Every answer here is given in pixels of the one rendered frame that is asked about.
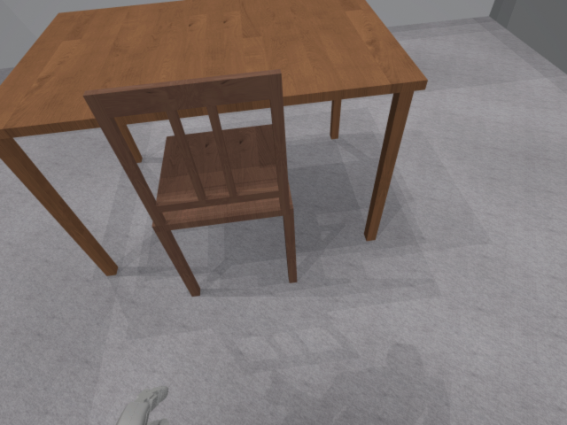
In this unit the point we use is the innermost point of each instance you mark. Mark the left robot hand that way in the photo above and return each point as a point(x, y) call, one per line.
point(137, 412)

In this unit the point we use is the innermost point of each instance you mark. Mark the table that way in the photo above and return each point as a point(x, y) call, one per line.
point(327, 50)

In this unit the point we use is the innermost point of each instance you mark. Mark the chair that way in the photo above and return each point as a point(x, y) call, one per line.
point(207, 178)

